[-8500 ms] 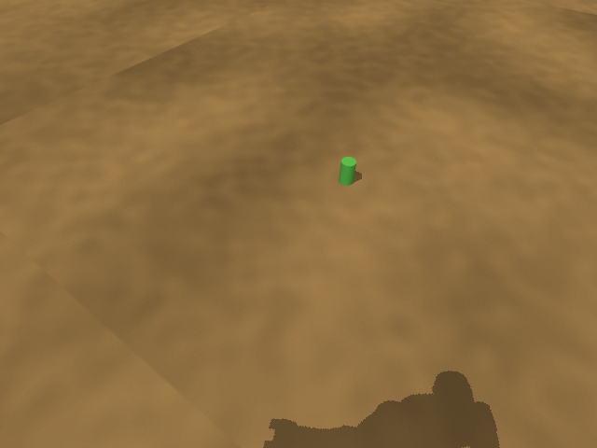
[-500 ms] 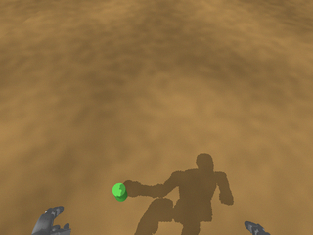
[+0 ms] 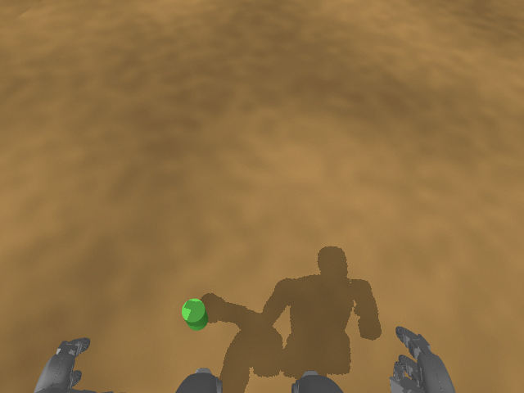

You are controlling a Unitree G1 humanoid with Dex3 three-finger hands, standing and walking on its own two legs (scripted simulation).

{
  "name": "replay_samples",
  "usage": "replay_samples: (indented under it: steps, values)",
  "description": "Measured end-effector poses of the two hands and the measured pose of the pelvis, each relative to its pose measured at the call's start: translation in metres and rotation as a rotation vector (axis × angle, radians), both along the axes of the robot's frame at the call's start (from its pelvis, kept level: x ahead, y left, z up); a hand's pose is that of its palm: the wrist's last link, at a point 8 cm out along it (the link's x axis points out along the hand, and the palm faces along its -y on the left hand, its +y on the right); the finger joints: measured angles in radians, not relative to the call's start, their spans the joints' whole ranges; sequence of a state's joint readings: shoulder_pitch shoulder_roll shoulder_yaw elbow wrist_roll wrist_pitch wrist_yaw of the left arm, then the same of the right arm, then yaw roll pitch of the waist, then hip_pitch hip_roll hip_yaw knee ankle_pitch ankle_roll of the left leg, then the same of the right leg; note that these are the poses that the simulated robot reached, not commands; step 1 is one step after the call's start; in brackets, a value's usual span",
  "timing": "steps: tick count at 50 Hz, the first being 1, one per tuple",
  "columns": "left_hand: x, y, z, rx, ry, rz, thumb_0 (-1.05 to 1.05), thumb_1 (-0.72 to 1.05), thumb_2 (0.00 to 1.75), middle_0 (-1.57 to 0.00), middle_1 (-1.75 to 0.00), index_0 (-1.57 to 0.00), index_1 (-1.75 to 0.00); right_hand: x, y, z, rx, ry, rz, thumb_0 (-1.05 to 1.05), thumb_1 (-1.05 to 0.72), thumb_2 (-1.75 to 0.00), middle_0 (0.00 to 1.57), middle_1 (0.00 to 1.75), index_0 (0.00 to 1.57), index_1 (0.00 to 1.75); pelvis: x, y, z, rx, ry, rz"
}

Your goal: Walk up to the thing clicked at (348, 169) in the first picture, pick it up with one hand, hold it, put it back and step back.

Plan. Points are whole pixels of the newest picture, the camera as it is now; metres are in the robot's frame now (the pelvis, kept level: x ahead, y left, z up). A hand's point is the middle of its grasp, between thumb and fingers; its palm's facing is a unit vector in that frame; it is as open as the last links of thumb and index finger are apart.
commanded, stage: go down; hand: left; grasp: from the side
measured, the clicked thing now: (195, 315) +0.38 +0.19 -0.66
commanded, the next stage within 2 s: none
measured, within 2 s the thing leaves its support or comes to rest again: neither
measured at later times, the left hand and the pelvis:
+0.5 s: hand out of the picture +0.14 +0.27 -0.15, palm faces -0.03 -0.91 -0.42, open 15.2 cm; pelvis -0.01 +0.00 -0.04, yaw +0 degrees
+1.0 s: hand (101, 332) +0.25 +0.32 -0.25, palm faces +0.02 -0.89 -0.45, open 16.4 cm; pelvis -0.05 -0.01 -0.17, yaw -2 degrees
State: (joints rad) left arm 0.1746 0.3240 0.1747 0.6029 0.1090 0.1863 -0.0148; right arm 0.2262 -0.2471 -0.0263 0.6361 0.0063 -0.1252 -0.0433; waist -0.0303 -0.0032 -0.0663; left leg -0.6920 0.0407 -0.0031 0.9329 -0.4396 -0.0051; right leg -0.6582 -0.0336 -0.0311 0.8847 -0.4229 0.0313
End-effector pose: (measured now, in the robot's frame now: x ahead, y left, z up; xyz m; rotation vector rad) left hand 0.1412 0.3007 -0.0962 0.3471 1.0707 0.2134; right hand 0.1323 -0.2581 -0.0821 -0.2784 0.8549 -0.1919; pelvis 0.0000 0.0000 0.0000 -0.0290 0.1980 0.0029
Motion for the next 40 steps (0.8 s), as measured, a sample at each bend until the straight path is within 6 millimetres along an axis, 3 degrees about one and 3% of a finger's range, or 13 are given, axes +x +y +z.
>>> replay_samples:
  steps: [11,27,32,40]
  values:
    - [-0.005,0.002,-0.006,0.015,0.019,-0.025,-0.01,-0.39,0.65,-0.06,-0.63,-0.07,-0.62,0.022,0.009,-0.005,-0.013,-0.099,0.025,0.01,-0.85,-0.89,0.21,0.30,0.20,0.30,0.001,0.001,-0.017,-0.012,0.042,0.004]
    - [-0.007,0.010,-0.022,0.055,-0.017,-0.040,-0.01,-0.38,0.58,-0.05,-0.54,-0.05,-0.52,0.007,0.008,-0.033,-0.025,-0.092,0.029,0.01,-0.85,-0.89,0.21,0.30,0.21,0.30,-0.009,-0.003,-0.043,-0.019,0.097,0.006]
    - [0.014,0.030,-0.049,0.088,-0.091,-0.050,-0.01,-0.41,0.51,-0.05,-0.47,-0.05,-0.46,0.003,0.000,-0.058,-0.052,-0.087,0.069,0.01,-0.85,-0.89,0.21,0.30,0.21,0.30,-0.022,-0.005,-0.068,-0.016,0.152,0.002]
    - [0.075,0.040,-0.085,0.096,-0.303,-0.182,-0.01,-0.50,0.42,-0.07,-0.44,-0.07,-0.43,-0.010,-0.015,-0.121,-0.079,0.003,0.071,0.01,-0.88,-0.89,0.21,0.30,0.20,0.30,-0.037,-0.005,-0.123,-0.015,0.251,-0.007]
